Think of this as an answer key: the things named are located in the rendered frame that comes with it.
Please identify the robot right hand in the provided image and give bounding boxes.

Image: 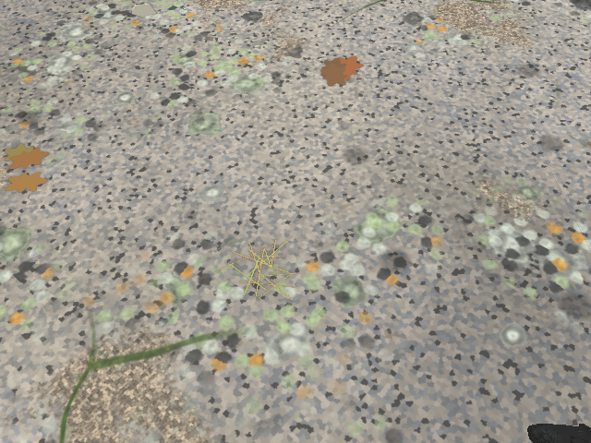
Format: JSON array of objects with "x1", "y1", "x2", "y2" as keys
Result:
[{"x1": 527, "y1": 424, "x2": 591, "y2": 443}]

